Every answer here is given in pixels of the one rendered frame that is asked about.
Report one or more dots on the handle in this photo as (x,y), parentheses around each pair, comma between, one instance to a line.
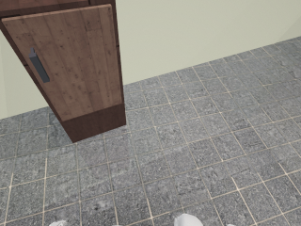
(38,66)

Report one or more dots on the cupboard door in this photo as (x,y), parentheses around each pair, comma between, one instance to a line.
(77,48)

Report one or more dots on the robot right thigh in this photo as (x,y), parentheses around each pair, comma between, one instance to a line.
(187,220)

